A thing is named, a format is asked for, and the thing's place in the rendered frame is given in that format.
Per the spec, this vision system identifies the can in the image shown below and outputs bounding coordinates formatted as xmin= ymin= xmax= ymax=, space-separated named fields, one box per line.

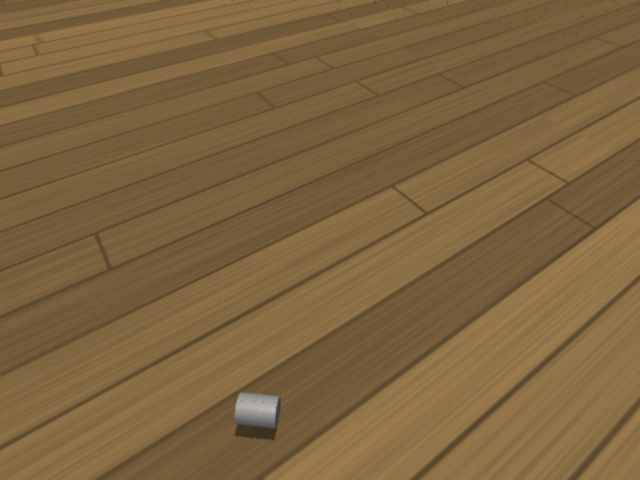
xmin=234 ymin=392 xmax=281 ymax=428

